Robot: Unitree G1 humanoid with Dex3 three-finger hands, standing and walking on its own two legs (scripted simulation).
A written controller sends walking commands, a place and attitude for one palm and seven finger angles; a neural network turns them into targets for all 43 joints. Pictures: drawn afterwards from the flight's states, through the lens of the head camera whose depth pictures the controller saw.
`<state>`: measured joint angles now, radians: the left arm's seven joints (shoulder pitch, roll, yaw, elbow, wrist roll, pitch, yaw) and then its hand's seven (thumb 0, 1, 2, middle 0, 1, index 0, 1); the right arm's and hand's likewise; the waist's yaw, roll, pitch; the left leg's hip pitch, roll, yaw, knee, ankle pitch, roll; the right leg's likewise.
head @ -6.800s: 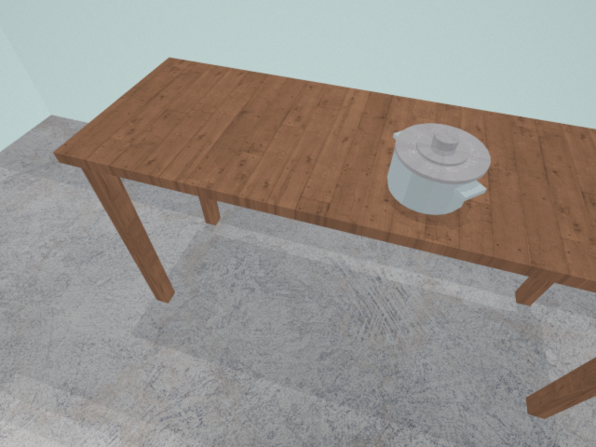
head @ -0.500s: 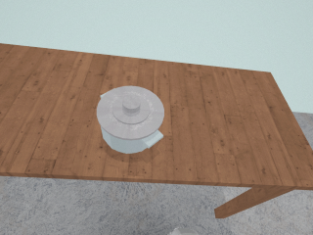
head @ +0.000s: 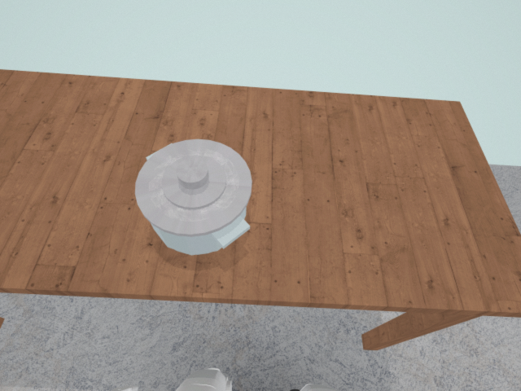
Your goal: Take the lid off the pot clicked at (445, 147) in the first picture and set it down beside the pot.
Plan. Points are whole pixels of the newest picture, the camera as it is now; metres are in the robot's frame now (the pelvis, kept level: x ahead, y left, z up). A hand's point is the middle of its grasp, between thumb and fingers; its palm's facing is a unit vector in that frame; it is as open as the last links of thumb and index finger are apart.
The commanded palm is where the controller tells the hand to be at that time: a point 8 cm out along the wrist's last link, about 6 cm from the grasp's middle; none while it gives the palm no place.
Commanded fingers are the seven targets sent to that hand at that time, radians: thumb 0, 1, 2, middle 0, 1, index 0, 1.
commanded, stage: shuffle to correct the standing spot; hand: left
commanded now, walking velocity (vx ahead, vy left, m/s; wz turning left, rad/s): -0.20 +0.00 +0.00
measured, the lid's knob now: (192, 173) +0.40 +0.13 +0.08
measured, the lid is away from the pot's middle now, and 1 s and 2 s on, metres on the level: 0.00 0.00 0.00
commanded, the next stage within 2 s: come to a stop and stand still in 1.42 s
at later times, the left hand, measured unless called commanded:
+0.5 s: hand out of the picture -0.11 +0.24 -0.18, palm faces -0.06 -0.97 -0.25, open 7.3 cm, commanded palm none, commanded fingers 0.00 0.90 0.90 -0.20 -0.30 -0.20 -0.30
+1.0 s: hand out of the picture -0.12 +0.22 -0.17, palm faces -0.03 -0.99 -0.17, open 7.3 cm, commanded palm none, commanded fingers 0.00 0.90 0.90 -0.20 -0.30 -0.20 -0.30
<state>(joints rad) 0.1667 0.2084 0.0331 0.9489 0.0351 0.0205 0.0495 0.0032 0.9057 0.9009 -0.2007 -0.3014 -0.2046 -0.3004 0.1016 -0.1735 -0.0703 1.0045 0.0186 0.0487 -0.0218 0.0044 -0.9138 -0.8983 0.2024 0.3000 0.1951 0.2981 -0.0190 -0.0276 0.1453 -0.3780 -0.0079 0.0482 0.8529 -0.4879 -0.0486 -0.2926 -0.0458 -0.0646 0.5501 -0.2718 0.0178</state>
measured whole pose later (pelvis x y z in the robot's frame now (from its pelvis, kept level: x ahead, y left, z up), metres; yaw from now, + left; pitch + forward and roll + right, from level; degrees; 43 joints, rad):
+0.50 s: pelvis -0.12 +0.03 -0.01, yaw -3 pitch +4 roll -1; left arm 0.27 0.25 0.05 0.97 0.03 0.08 0.03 0.00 0.91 0.90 -0.20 -0.30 -0.20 -0.30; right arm 0.09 -0.15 -0.05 0.96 -0.01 0.05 -0.02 0.00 -0.91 -0.90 0.21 0.30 0.20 0.30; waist 0.00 -0.03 0.08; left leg -0.48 -0.01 0.16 0.52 -0.12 0.12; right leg -0.18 -0.01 0.00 0.61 -0.47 0.04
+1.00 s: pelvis -0.17 +0.04 +0.01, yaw -3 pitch +0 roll -2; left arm 0.25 0.19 0.03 1.04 0.03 0.01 0.01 0.02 0.94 0.90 -0.20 -0.30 -0.20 -0.30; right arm 0.40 -0.08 -0.04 1.17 -0.02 -0.03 0.00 0.01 -0.91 -0.90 0.20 0.30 0.20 0.30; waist -0.02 -0.01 0.00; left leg -0.15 0.00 0.08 0.43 -0.28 0.07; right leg -0.43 -0.04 -0.06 0.95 -0.41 -0.01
